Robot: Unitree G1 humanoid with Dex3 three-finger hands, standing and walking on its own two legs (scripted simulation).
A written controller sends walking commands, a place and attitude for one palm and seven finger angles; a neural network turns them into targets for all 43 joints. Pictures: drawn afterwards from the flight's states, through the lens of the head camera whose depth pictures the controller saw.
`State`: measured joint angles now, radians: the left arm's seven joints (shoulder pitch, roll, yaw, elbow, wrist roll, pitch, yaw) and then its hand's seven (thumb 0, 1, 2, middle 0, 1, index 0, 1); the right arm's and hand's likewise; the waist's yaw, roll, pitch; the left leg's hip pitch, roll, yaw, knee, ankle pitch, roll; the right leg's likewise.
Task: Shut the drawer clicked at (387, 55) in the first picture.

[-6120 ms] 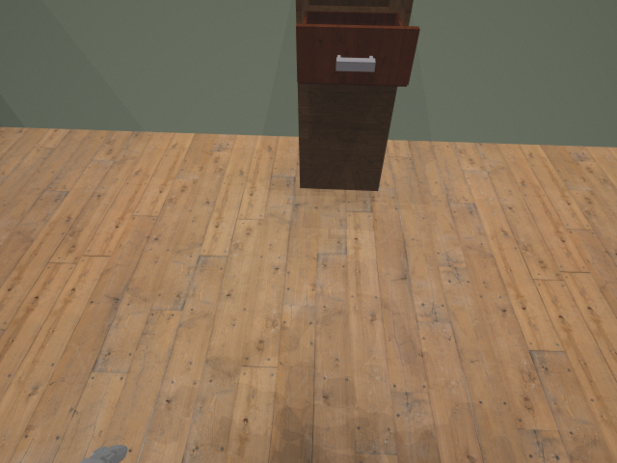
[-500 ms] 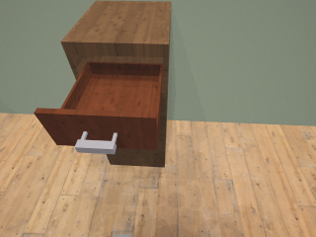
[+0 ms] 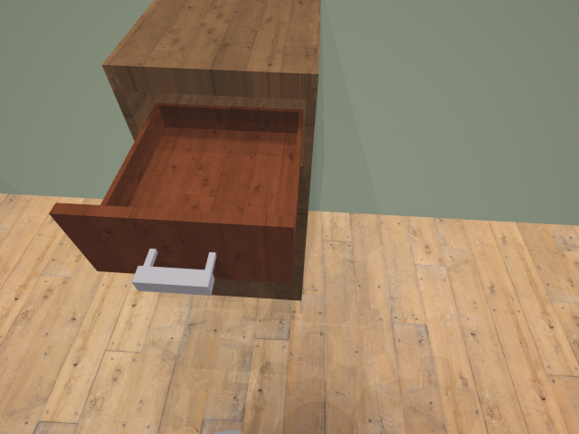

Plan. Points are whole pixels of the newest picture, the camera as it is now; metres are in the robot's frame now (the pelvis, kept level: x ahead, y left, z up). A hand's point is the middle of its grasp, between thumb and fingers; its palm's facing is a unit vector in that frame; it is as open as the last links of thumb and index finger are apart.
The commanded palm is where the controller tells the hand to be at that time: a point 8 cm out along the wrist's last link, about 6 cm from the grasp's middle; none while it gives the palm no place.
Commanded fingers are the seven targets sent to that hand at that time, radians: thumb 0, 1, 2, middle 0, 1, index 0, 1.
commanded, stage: come to a stop and stand still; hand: left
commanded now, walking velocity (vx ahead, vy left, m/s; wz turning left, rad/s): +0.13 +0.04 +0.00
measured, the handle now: (178, 268) +0.33 +0.20 +0.01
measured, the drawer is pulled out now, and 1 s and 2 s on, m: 0.30 0.30 0.30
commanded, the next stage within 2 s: look again from close up in 1.18 s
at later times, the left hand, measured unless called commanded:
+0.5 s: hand out of the picture -0.04 +0.16 -0.16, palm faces +0.09 -0.97 -0.23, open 7.3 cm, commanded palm none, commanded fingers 0.00 0.90 0.90 -0.20 -0.30 -0.20 -0.30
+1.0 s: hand out of the picture -0.03 +0.24 -0.18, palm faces +0.03 -0.98 -0.18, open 7.4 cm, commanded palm none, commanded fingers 0.00 0.90 0.90 -0.20 -0.30 -0.20 -0.30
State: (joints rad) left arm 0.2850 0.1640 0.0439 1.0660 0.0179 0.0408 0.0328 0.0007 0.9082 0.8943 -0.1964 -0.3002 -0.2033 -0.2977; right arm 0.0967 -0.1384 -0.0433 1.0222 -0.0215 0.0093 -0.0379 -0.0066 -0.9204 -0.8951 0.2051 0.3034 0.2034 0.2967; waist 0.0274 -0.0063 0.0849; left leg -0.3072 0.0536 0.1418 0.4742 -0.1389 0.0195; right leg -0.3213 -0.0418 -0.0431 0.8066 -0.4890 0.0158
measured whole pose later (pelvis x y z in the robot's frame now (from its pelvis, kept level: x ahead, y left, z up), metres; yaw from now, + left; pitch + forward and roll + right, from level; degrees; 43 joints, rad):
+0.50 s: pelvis -0.03 -0.01 +0.01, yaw +2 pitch +0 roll +1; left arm 0.29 0.14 0.02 1.10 0.02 -0.02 0.04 0.01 0.91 0.89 -0.20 -0.30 -0.21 -0.30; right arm 0.28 -0.21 -0.04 1.08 -0.02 0.03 -0.02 0.01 -0.91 -0.90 0.20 0.30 0.20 0.30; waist 0.03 0.02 0.04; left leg -0.21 0.04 0.04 0.55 -0.33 -0.03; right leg -0.25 -0.04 -0.09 0.47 -0.22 -0.01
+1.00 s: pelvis -0.04 +0.06 +0.00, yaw +0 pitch -2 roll +0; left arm 0.29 0.18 0.00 1.06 0.01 0.01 0.03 0.00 0.91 0.89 -0.20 -0.30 -0.20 -0.30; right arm 0.30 -0.16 0.02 1.05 -0.02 -0.01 -0.02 0.01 -0.92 -0.90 0.20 0.30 0.20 0.30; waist 0.00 -0.02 0.03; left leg -0.13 -0.06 0.10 0.46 -0.30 0.09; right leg -0.23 -0.12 -0.02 0.46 -0.20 0.03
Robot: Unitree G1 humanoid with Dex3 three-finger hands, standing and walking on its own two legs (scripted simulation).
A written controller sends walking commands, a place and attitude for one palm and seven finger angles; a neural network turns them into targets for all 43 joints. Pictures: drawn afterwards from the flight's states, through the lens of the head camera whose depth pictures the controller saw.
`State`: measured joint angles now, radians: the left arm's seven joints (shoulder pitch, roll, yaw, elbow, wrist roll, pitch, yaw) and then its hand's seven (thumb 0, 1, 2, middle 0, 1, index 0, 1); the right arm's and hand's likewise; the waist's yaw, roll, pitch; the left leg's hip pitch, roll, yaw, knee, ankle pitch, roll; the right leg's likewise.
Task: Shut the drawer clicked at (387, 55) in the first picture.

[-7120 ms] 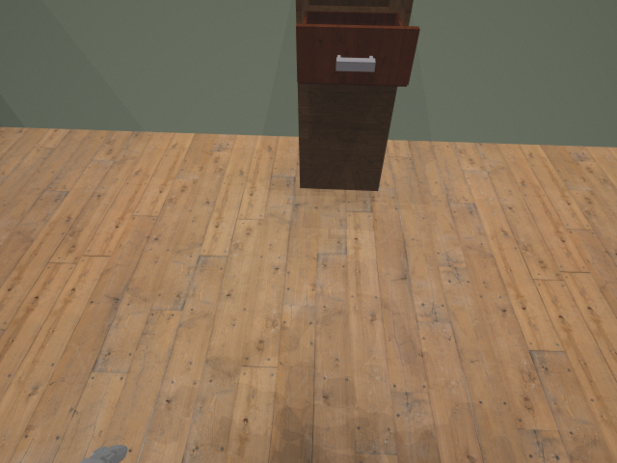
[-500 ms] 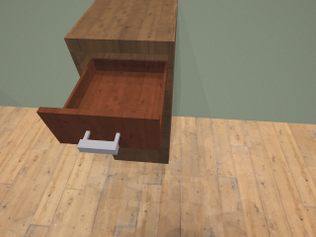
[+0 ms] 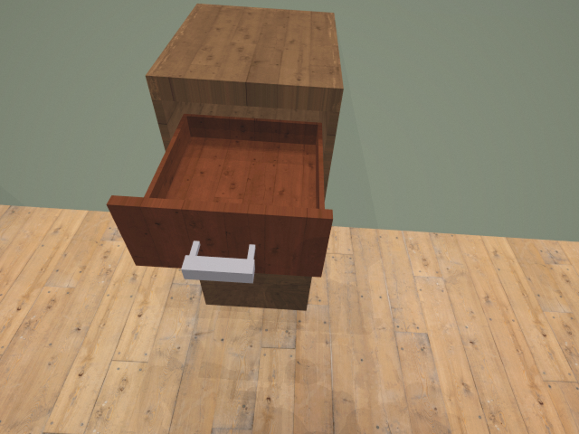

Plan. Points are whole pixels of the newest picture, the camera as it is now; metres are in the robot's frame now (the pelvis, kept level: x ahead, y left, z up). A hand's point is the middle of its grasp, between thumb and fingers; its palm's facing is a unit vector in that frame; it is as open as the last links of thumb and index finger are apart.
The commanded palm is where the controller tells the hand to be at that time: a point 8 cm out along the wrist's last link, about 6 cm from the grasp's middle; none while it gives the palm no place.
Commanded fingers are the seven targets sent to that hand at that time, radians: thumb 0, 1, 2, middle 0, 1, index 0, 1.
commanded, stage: come to a stop and stand still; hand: left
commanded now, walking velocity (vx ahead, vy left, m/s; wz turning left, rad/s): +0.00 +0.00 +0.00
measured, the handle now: (221, 258) +0.37 +0.14 +0.01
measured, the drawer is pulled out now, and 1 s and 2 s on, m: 0.30 0.30 0.30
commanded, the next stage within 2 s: look again from close up in 0.18 s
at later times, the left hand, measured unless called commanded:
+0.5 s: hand out of the picture +0.00 +0.14 -0.18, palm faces +0.02 -0.99 -0.15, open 7.4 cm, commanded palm none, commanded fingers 0.00 0.90 0.90 -0.20 -0.30 -0.20 -0.30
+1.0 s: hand out of the picture -0.01 +0.11 -0.17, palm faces +0.04 -0.99 -0.15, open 7.3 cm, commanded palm none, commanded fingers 0.00 0.90 0.90 -0.20 -0.30 -0.20 -0.30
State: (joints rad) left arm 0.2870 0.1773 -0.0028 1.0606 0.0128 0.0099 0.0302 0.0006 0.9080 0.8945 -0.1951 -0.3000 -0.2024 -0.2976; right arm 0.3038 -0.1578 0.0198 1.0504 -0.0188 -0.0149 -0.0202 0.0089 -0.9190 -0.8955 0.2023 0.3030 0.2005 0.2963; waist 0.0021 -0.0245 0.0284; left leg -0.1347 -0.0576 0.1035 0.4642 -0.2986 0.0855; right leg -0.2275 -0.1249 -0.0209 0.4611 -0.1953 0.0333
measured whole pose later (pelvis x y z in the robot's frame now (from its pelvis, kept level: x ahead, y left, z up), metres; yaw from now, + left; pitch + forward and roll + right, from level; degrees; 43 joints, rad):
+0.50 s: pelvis +0.01 -0.02 +0.00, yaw -1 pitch -2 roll +0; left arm 0.31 0.11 0.00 1.12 0.01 0.00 0.04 0.00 0.91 0.89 -0.20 -0.30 -0.20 -0.30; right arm 0.30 -0.12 0.01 1.13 -0.01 -0.02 -0.03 0.00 -0.91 -0.90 0.20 0.30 0.20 0.30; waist 0.00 -0.01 0.06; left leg -0.10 -0.04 0.11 0.44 -0.30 0.06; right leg -0.21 -0.10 -0.01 0.46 -0.20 0.07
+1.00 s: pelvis +0.01 -0.05 +0.00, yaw +0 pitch -2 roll +0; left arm 0.32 0.12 0.00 1.12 0.01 -0.02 0.03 0.01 0.91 0.89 -0.20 -0.30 -0.20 -0.30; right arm 0.29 -0.12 0.01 1.15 -0.01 -0.02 -0.02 0.01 -0.91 -0.90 0.20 0.30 0.20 0.30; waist 0.00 -0.01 0.05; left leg -0.10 0.01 0.08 0.43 -0.29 0.01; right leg -0.20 -0.06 -0.05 0.44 -0.20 0.03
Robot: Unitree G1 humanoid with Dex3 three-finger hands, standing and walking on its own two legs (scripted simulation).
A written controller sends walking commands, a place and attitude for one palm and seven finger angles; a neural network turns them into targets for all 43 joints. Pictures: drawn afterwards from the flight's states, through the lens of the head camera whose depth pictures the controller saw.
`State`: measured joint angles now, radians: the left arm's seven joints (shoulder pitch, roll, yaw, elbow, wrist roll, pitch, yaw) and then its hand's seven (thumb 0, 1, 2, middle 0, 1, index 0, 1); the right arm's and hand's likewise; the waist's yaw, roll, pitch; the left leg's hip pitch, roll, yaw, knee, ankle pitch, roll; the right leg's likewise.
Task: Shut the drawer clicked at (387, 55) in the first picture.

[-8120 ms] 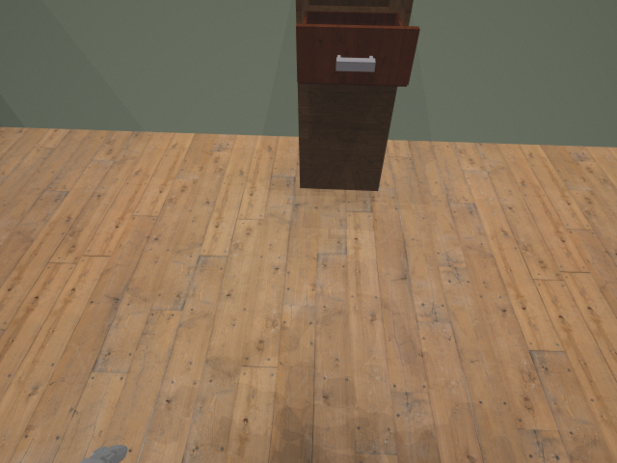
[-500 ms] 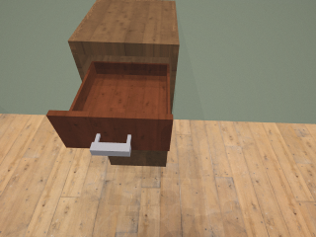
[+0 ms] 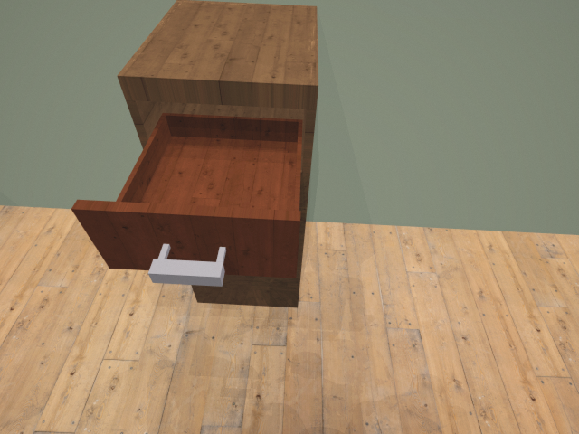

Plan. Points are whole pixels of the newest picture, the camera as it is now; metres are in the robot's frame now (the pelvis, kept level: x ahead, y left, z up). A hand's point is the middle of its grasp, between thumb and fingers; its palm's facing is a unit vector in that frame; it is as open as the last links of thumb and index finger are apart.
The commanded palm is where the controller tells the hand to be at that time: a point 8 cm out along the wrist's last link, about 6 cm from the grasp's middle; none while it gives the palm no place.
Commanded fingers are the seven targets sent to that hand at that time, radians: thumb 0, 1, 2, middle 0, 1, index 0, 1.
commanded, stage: shuffle to correct the standing spot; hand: left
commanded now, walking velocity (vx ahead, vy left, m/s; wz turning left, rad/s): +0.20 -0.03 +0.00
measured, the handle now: (190, 261) +0.36 +0.19 +0.01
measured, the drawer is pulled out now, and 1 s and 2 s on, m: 0.30 0.30 0.30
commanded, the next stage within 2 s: come to a stop and stand still in 0.20 s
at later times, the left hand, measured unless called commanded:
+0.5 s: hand out of the picture +0.04 +0.16 -0.19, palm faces +0.07 -0.99 -0.14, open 7.3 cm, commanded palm none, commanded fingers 0.00 0.90 0.90 -0.20 -0.30 -0.20 -0.30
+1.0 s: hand out of the picture +0.04 +0.18 -0.18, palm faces +0.04 -0.98 -0.19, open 7.2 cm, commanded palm none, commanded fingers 0.00 0.90 0.90 -0.20 -0.30 -0.20 -0.30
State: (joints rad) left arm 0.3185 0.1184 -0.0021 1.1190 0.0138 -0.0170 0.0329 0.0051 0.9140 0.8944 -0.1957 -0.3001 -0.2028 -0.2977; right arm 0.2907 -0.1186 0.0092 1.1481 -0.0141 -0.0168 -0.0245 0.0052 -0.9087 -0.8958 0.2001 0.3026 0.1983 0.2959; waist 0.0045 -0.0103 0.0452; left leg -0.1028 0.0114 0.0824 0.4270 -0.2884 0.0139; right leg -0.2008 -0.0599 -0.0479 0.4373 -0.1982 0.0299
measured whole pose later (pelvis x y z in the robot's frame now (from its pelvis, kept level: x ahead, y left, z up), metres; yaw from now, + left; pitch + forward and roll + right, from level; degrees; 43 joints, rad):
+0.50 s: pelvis +0.06 +0.01 -0.01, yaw +0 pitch -1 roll -1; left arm 0.32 0.11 0.03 1.12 0.01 -0.02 0.04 0.00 0.91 0.89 -0.20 -0.30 -0.20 -0.30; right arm 0.34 -0.09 0.01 1.14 -0.01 -0.04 -0.05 0.00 -0.91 -0.90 0.20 0.30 0.20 0.30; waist 0.00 -0.01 0.06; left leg -0.09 0.03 0.08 0.57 -0.43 0.01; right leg -0.20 -0.05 -0.06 0.61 -0.33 0.02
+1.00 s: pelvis +0.02 +0.01 +0.00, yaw -1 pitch -2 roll +0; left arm 0.26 0.16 0.02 1.09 0.01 0.00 0.04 0.01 0.94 0.89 -0.20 -0.30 -0.20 -0.30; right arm 0.29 -0.11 0.01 1.14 -0.02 -0.02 -0.04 0.01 -0.91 -0.90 0.20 0.30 0.20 0.30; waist 0.00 -0.01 0.05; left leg -0.06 0.01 0.10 0.41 -0.32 0.02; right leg -0.17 -0.07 -0.05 0.45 -0.23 0.04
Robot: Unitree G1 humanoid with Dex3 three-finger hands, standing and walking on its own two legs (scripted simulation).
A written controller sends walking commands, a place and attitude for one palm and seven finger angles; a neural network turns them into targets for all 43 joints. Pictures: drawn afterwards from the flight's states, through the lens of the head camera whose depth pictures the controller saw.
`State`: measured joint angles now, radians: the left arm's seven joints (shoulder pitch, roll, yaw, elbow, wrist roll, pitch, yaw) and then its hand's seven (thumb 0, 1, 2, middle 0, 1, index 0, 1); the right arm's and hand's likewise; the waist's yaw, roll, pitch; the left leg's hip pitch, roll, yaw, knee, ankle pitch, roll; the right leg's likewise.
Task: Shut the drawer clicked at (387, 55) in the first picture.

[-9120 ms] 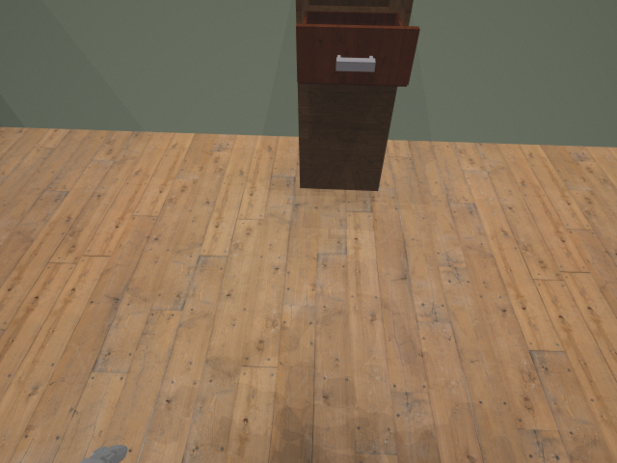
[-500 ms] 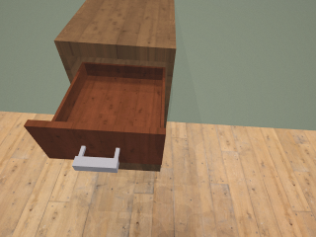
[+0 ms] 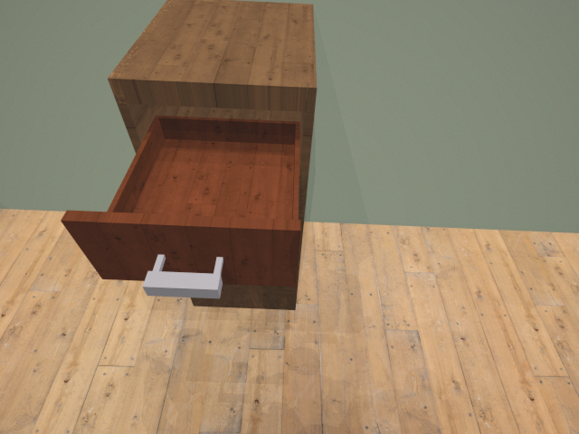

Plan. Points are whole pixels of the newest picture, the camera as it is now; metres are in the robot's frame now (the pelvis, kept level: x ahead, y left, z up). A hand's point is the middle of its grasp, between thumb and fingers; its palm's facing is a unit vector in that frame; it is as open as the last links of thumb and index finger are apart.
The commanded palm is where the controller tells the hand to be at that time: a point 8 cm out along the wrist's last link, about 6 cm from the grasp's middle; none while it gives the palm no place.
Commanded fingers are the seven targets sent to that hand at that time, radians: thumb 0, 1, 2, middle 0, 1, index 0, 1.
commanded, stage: come to a stop and stand still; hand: left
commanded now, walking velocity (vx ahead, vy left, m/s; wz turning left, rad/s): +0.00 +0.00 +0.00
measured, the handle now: (187, 272) +0.34 +0.18 +0.01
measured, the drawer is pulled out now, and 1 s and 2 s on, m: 0.30 0.30 0.30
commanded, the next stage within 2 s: look again from close up in 0.82 s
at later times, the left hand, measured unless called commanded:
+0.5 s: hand out of the picture -0.07 +0.12 -0.18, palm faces +0.08 -0.99 -0.11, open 7.4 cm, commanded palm none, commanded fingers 0.00 0.90 0.90 -0.20 -0.30 -0.20 -0.30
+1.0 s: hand out of the picture -0.05 +0.13 -0.18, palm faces +0.05 -0.98 -0.17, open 7.3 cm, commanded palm none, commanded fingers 0.00 0.90 0.90 -0.20 -0.30 -0.20 -0.30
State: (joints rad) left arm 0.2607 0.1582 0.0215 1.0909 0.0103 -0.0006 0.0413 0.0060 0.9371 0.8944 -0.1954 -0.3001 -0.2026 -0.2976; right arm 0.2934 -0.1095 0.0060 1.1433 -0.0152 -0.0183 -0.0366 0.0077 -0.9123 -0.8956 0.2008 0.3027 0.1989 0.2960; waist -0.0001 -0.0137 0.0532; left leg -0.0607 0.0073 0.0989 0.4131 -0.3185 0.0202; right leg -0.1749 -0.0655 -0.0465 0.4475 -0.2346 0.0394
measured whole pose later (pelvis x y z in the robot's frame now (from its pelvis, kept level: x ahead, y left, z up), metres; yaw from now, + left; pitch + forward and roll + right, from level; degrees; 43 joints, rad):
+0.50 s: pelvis -0.03 -0.02 +0.00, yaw +1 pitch -2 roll +0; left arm 0.35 0.08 0.00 1.13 0.01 -0.02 0.04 0.00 0.91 0.89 -0.20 -0.30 -0.20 -0.30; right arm 0.34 -0.08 0.01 1.16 -0.01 -0.02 -0.03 0.00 -0.91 -0.90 0.20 0.30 0.20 0.30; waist 0.01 -0.02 0.05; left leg -0.11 0.02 0.08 0.41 -0.27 0.00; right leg -0.21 -0.05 -0.06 0.43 -0.19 0.01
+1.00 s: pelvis -0.03 -0.02 +0.00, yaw +1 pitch -1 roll +0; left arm 0.32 0.11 0.00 1.11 0.02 -0.03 0.04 0.00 0.91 0.89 -0.20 -0.30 -0.20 -0.30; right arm 0.32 -0.11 0.00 1.10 -0.02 -0.01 -0.02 0.00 -0.91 -0.90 0.20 0.30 0.20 0.30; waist 0.00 0.01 0.04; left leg -0.19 0.04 0.07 0.51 -0.30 -0.01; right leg -0.27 -0.04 -0.08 0.48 -0.20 0.00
